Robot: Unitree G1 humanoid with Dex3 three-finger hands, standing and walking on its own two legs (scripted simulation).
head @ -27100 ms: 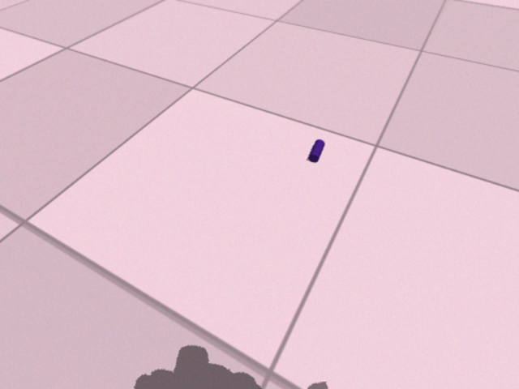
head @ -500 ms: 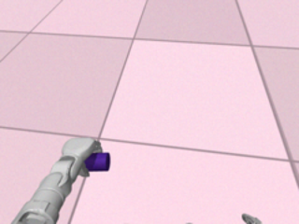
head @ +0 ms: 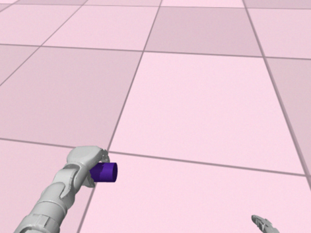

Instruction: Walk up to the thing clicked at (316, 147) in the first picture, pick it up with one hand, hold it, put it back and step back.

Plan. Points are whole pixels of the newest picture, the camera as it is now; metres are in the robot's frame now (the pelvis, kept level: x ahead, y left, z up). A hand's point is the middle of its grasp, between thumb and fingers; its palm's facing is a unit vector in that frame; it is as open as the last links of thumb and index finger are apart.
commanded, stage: hold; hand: left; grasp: from above
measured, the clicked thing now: (93, 172) +0.31 +0.22 -0.08
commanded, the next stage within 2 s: crouch in 1.30 s
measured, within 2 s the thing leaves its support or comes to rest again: neither
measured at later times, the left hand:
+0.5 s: hand (87, 177) +0.27 +0.21 -0.03, palm faces -0.46 -0.04 -0.89, open 8.6 cm
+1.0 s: hand (86, 179) +0.27 +0.21 -0.02, palm faces -0.47 -0.03 -0.88, open 8.6 cm
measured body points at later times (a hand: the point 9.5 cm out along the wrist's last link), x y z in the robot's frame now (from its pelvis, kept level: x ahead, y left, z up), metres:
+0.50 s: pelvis -0.01 +0.00 +0.01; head -0.01 -0.02 +0.46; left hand +0.29 +0.21 +0.02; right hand +0.13 -0.26 -0.11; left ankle +0.01 +0.13 -0.72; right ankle +0.01 -0.15 -0.72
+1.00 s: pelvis -0.02 +0.00 +0.01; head -0.01 -0.02 +0.46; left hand +0.29 +0.21 +0.03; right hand +0.14 -0.26 -0.10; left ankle +0.01 +0.13 -0.72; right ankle +0.01 -0.15 -0.72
